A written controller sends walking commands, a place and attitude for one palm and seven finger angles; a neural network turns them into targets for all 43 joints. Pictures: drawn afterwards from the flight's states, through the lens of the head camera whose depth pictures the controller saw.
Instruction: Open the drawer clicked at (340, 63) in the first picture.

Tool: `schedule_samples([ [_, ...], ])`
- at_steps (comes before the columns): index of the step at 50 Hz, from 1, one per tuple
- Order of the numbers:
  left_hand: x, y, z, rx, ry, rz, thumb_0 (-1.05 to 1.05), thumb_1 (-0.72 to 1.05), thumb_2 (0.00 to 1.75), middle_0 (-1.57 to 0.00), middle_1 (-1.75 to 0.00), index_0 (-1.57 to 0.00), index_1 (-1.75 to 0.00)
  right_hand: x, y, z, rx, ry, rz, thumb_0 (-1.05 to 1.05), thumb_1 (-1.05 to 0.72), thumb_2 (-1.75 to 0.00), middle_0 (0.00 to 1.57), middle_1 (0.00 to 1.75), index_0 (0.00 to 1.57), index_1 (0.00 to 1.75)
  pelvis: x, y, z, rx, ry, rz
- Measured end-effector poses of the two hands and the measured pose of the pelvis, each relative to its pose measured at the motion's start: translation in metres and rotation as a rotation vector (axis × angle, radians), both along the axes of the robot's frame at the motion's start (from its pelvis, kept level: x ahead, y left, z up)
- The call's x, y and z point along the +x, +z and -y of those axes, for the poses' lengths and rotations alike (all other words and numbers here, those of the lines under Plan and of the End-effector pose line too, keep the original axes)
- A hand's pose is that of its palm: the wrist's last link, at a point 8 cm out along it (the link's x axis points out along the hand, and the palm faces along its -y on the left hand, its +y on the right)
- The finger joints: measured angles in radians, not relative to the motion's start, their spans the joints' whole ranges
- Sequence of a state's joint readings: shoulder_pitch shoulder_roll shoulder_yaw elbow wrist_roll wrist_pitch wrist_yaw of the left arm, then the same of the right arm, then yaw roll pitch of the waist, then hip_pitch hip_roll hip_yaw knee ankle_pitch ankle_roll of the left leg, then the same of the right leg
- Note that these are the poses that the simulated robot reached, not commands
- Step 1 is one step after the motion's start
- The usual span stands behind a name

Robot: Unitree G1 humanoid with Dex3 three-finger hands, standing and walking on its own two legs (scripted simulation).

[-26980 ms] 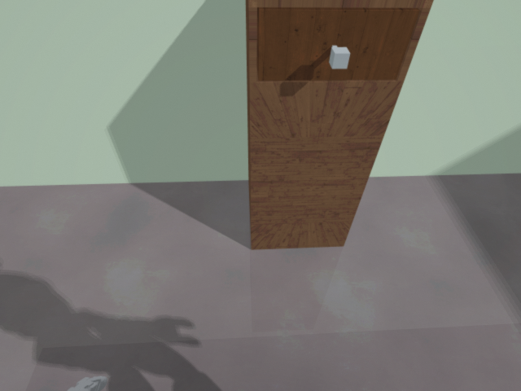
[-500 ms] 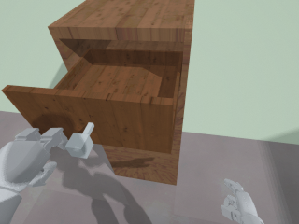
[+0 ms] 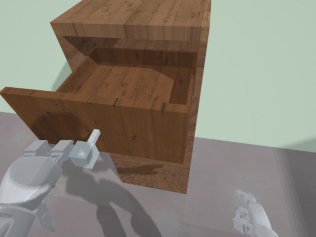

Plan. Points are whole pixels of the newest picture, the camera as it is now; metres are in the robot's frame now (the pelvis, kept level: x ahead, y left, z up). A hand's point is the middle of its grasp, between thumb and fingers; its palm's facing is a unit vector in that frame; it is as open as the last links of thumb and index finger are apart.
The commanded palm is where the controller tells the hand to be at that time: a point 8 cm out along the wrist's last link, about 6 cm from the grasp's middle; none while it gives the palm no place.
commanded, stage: lift the hand off the handle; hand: left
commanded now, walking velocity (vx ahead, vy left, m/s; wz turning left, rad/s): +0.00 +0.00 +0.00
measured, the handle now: (89, 146) +0.25 +0.19 +0.15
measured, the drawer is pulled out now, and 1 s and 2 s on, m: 0.25 0.25 0.25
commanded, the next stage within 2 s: draw the hand back to the body in 1.42 s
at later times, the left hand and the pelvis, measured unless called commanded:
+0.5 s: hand (46, 156) +0.19 +0.24 +0.19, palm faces +0.15 -0.01 -0.99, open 13.8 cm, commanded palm +0.14 +0.24 +0.25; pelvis +0.00 -0.01 +0.00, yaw +0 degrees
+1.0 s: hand (22, 132) +0.19 +0.25 +0.26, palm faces +0.13 +0.04 -0.99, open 13.8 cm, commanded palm +0.14 +0.25 +0.32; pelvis -0.01 -0.03 +0.01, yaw +2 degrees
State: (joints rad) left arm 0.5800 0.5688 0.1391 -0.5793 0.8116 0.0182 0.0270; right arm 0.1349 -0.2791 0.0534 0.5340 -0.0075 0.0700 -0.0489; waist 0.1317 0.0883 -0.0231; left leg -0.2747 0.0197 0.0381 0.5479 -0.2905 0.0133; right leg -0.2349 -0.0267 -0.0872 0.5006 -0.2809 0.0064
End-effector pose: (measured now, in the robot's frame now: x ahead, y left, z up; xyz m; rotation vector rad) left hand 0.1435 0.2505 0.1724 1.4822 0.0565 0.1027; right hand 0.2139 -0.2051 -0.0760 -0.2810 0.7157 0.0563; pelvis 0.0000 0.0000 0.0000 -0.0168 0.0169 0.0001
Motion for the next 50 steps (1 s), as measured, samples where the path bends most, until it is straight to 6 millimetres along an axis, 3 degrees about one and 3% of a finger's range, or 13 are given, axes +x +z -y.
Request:
schedule_samples([
  [6,0.008,0.020,-0.001,0.041,-0.001,0.104,0.00,-0.48,0.30,-0.32,-1.20,-0.34,-1.20,0.000,-0.004,-0.005,0.029,-0.009,-0.020,0.01,-0.91,-0.89,0.20,0.30,0.20,0.30,0.001,0.000,-0.001,-0.001,0.007,0.008],
  [14,0.025,0.034,-0.001,0.048,0.011,0.068,0.00,-0.49,0.30,-0.32,-1.20,-0.33,-1.20,0.003,-0.002,-0.008,0.076,-0.030,-0.008,0.01,-0.91,-0.89,0.20,0.30,0.20,0.30,0.002,0.002,0.000,0.008,-0.005,0.022],
  [22,0.020,0.061,0.017,0.066,-0.049,0.105,0.00,-0.49,0.30,-0.32,-1.20,-0.32,-1.20,0.009,0.004,0.001,0.077,-0.022,0.020,0.01,-0.91,-0.89,0.20,0.30,0.20,0.30,0.003,0.004,0.005,0.010,-0.006,0.036],
  [32,0.016,0.084,0.011,0.085,0.005,0.115,0.00,-0.49,0.30,-0.31,-1.20,-0.32,-1.20,0.017,0.005,0.007,0.080,0.002,0.030,0.01,-0.91,-0.89,0.20,0.30,0.20,0.30,-0.001,0.005,0.015,0.014,0.011,0.051],
  [41,0.017,0.108,0.021,0.123,-0.066,0.107,0.00,-0.49,0.30,-0.32,-1.20,-0.32,-1.20,0.020,0.010,0.008,0.086,0.020,0.073,0.01,-0.91,-0.89,0.20,0.30,0.20,0.30,-0.004,0.005,0.022,0.015,0.019,0.063],
  [50,0.021,0.134,0.008,0.130,-0.061,0.098,0.00,-0.49,0.30,-0.32,-1.20,-0.32,-1.20,0.012,0.007,0.012,0.089,0.031,0.073,0.01,-0.91,-0.89,0.20,0.30,0.20,0.30,-0.012,0.005,0.026,0.012,0.027,0.061],
])
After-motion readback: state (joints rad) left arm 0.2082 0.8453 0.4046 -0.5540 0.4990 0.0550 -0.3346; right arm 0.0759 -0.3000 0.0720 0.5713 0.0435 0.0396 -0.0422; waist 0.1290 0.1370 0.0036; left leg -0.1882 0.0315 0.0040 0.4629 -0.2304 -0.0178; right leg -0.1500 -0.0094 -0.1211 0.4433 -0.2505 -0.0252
